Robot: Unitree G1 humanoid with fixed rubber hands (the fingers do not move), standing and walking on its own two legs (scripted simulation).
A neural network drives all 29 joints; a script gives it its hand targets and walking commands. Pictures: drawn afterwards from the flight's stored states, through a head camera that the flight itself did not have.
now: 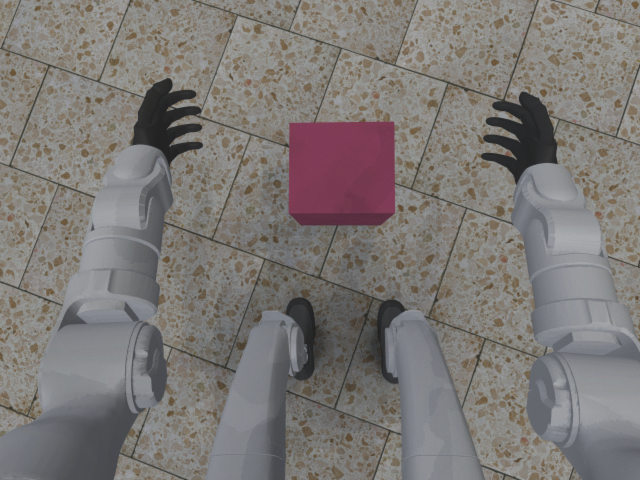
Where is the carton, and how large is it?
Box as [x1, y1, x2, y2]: [289, 122, 394, 224]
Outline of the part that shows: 289,123 289,213 300,224 380,224 394,213 393,122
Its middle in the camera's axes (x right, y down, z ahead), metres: +0.04 -0.13 +0.88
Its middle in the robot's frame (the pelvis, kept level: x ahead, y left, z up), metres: +0.52 -0.01 -0.54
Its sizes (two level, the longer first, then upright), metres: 0.207 0.181 0.257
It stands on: the floor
